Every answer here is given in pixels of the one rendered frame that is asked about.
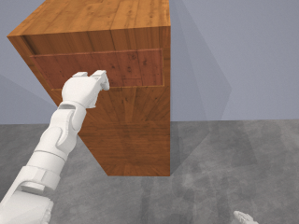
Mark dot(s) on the left robot forearm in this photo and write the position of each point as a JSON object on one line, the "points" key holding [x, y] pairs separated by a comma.
{"points": [[42, 171]]}

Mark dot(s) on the cabinet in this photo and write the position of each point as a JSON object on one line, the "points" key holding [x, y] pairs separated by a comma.
{"points": [[128, 130]]}

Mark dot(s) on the drawer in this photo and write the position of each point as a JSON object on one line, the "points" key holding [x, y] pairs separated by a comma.
{"points": [[124, 68]]}

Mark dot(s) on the right robot hand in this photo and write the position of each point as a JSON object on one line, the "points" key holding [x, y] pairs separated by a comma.
{"points": [[244, 218]]}

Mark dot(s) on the left robot hand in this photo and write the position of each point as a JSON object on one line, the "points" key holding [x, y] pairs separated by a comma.
{"points": [[83, 89]]}

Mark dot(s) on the left robot upper arm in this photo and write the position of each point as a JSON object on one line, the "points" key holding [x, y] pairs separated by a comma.
{"points": [[26, 208]]}

